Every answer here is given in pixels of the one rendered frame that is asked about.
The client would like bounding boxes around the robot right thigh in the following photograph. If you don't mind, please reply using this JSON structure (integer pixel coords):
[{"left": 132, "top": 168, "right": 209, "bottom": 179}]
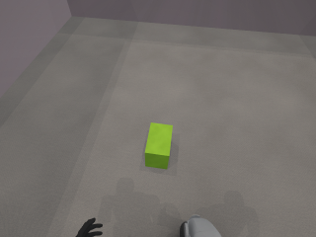
[{"left": 184, "top": 217, "right": 222, "bottom": 237}]

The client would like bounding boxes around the carton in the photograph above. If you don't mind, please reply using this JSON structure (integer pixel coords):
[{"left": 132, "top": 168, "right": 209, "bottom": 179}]
[{"left": 144, "top": 122, "right": 173, "bottom": 170}]

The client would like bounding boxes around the robot left hand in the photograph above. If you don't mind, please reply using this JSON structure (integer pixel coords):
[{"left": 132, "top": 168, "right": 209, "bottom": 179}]
[{"left": 76, "top": 217, "right": 103, "bottom": 237}]

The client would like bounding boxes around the robot right shin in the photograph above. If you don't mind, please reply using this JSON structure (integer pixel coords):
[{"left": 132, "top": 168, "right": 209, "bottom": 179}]
[{"left": 188, "top": 214, "right": 200, "bottom": 221}]

